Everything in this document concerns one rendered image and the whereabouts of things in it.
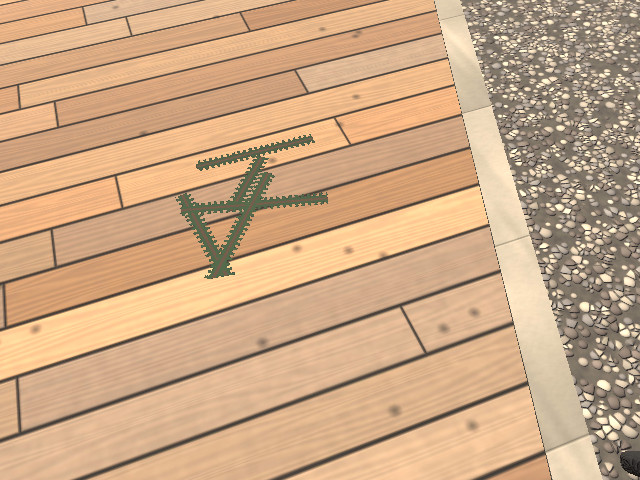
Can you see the robot right hand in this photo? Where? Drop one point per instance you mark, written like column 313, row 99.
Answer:
column 630, row 462

